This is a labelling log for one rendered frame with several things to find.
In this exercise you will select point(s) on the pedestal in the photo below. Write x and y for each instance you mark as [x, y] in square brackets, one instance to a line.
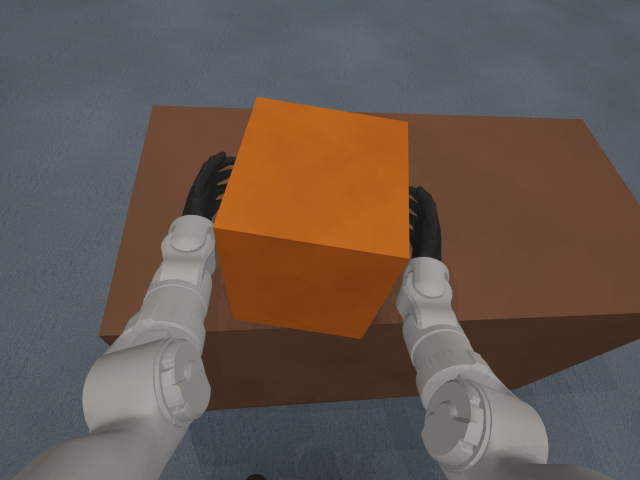
[540, 235]

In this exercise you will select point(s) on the left robot hand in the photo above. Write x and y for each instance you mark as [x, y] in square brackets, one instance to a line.
[202, 196]

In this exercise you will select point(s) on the robot left forearm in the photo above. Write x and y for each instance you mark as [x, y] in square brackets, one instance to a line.
[177, 299]

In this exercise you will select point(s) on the robot left upper arm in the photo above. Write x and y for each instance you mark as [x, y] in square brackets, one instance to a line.
[139, 403]

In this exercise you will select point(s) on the robot right forearm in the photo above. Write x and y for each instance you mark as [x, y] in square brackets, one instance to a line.
[437, 345]

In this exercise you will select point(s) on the robot right upper arm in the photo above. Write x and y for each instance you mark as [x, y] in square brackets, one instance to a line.
[478, 433]

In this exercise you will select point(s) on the right robot hand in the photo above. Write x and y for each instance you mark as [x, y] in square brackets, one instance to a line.
[425, 239]

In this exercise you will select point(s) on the carton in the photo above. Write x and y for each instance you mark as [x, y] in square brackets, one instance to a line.
[313, 228]

